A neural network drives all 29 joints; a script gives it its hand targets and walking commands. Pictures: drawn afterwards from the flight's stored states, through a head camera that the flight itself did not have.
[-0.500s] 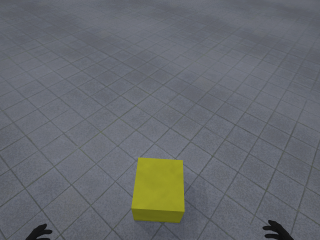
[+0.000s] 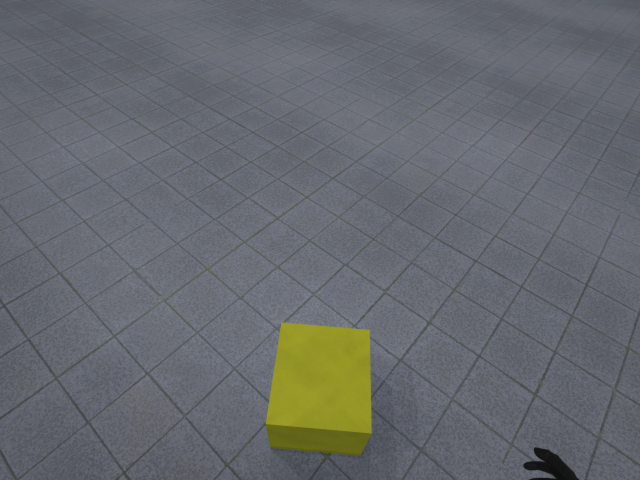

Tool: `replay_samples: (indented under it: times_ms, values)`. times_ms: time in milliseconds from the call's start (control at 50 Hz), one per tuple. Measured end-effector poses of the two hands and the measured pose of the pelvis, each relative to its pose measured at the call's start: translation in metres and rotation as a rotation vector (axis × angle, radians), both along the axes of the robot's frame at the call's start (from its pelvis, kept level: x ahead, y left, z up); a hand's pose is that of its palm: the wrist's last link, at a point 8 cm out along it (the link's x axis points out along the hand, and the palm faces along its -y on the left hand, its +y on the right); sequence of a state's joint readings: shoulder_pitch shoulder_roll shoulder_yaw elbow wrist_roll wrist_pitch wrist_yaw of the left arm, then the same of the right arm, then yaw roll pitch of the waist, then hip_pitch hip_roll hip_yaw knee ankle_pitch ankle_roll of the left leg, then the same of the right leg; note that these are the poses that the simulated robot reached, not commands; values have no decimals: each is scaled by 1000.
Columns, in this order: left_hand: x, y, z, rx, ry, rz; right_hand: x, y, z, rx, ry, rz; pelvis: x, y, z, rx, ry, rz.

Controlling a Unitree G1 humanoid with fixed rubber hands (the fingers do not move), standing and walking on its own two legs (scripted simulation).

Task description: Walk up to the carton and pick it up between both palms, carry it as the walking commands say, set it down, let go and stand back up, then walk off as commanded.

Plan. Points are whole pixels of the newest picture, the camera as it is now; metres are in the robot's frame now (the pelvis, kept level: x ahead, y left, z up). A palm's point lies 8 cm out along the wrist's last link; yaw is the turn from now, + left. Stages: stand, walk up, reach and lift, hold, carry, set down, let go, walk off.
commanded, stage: walk up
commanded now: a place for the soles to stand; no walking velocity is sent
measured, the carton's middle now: (320, 388) +0.49 -0.03 -0.67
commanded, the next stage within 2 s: reach and lift in 0.56 s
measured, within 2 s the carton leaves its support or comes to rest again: neither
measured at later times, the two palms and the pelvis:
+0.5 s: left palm out of the picture +0.12 +0.31 -0.11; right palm out of the picture +0.12 -0.33 -0.10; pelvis +0.02 -0.01 +0.00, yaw +0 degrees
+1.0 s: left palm (128, 436) +0.21 +0.27 -0.12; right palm (530, 442) +0.21 -0.30 -0.12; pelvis -0.03 -0.01 -0.04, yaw -7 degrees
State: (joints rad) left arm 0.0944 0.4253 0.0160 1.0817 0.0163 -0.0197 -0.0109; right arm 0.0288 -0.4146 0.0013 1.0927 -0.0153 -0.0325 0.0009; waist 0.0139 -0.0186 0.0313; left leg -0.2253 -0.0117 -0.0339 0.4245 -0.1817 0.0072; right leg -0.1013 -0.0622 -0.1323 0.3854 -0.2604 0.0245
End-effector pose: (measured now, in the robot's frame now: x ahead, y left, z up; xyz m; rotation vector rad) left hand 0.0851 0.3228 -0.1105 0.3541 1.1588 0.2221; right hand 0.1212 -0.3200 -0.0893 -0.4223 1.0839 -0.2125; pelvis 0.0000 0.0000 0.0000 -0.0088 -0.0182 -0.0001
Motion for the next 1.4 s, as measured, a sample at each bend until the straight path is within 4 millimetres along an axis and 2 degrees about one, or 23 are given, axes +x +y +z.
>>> replay_samples:
  times_ms: [400,560,640,700,760,860,960,1160,1400]
  values:
    - [27,-12,5,9,-22,-1,1,-7,-9,14,22,-23,14,-9,-1,6,-5,-3]
    - [32,-15,4,5,-28,-2,2,-9,-9,14,22,-24,17,-11,-1,8,-7,-5]
    - [58,-23,10,-13,-97,-28,27,-4,3,32,-62,-2,8,-12,-7,11,34,-55]
    - [78,-31,12,-19,-121,-45,35,-4,5,28,-57,-12,-1,-12,-10,13,49,-82]
    - [92,-35,11,-29,-136,-48,36,-3,-2,41,-33,-20,-7,-12,-14,15,65,-101]
    - [103,-40,2,-43,-145,-45,48,6,-13,73,-59,-13,-12,-10,-24,19,96,-117]
    - [119,-47,-9,-64,-165,-36,75,15,-26,104,-113,-21,-21,-8,-37,23,135,-118]
    - [167,-67,-29,-118,-231,-29,125,26,-44,145,-177,-32,-46,-6,-58,29,246,-108]
    - [235,-86,-53,-167,-300,-33,181,33,-68,198,-238,-55,-73,-1,-81,24,403,-98]
